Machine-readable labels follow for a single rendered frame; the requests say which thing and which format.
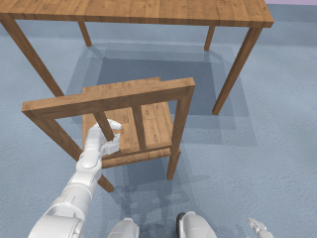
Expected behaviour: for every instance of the chair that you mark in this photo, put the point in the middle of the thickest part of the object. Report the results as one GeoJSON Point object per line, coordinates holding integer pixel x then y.
{"type": "Point", "coordinates": [140, 106]}

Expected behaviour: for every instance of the robot right foot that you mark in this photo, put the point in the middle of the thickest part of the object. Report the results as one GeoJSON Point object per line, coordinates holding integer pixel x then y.
{"type": "Point", "coordinates": [179, 217]}

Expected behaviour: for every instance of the table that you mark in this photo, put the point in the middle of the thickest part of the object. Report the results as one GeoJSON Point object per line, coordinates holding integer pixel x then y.
{"type": "Point", "coordinates": [252, 14]}

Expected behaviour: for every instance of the right robot hand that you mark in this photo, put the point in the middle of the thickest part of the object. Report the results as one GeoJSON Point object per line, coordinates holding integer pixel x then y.
{"type": "Point", "coordinates": [259, 229]}

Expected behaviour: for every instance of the left robot upper arm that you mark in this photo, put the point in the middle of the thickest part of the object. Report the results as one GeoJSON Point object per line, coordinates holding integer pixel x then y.
{"type": "Point", "coordinates": [54, 226]}

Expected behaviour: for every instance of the robot right shin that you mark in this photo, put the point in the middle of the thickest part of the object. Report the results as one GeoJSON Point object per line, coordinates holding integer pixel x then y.
{"type": "Point", "coordinates": [189, 213]}

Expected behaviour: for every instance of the left robot hand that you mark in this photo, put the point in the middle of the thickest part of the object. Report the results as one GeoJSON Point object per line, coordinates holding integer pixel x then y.
{"type": "Point", "coordinates": [95, 139]}

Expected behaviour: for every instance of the left robot forearm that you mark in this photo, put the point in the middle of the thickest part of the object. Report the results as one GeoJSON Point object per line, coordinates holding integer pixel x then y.
{"type": "Point", "coordinates": [79, 191]}

